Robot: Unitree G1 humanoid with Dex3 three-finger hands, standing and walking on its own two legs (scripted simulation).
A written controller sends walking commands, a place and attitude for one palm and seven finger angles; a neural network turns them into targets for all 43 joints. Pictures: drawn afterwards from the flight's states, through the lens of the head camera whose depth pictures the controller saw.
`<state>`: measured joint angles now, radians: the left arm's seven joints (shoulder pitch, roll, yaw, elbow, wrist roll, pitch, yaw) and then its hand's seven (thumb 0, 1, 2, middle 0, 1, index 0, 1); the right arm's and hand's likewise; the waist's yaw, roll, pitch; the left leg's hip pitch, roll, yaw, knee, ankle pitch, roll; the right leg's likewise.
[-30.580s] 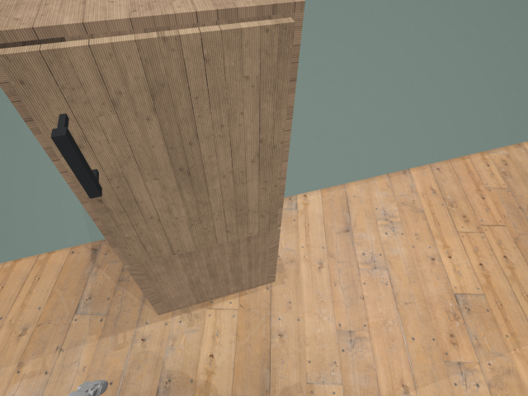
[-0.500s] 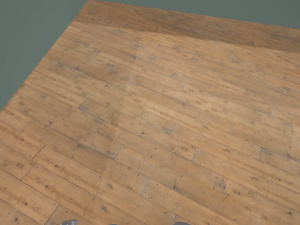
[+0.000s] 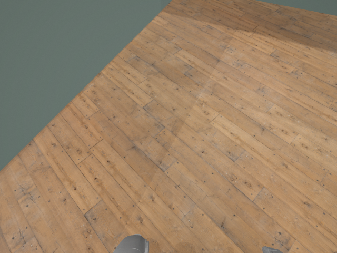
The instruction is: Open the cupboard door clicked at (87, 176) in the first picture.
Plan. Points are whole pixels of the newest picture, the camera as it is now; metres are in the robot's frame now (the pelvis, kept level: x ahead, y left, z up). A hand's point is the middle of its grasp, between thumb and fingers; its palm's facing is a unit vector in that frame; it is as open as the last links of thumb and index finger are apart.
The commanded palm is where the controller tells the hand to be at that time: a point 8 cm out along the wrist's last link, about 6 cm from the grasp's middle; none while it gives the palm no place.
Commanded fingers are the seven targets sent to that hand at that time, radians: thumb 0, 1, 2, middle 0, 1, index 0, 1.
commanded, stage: turn to face it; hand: left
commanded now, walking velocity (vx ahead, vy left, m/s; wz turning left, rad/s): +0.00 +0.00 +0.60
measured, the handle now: out of the picture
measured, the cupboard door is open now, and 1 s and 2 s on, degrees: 40 40 40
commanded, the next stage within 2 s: none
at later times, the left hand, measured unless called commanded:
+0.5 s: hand out of the picture +0.09 +0.24 -0.16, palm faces +0.29 -0.92 -0.26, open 7.4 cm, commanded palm none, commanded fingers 0.00 0.90 0.90 -0.20 -0.30 -0.20 -0.30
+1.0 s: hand out of the picture -0.03 +0.19 -0.20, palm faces +0.60 -0.76 -0.25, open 7.3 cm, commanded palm none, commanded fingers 0.00 0.90 0.90 -0.20 -0.30 -0.20 -0.30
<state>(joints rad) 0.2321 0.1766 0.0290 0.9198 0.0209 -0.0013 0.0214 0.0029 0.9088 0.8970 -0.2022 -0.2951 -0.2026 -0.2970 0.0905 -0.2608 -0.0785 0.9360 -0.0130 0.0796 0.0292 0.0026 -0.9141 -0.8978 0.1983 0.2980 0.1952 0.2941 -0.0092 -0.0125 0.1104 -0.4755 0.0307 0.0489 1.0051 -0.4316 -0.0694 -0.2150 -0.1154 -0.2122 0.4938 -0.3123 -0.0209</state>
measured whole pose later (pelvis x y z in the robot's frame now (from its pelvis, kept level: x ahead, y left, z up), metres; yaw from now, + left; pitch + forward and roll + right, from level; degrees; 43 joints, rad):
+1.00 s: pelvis +0.06 -0.01 -0.02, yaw +37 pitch +1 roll +2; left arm 0.22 0.25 0.06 0.92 0.01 0.05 0.01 0.00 0.91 0.90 -0.20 -0.30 -0.20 -0.30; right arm 0.10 -0.24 -0.07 0.90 -0.02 0.04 0.03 0.00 -0.91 -0.90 0.20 0.30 0.20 0.29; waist 0.00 -0.07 0.12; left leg -0.35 0.00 0.09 0.65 -0.30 0.02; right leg -0.34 -0.16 -0.15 0.94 -0.56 0.07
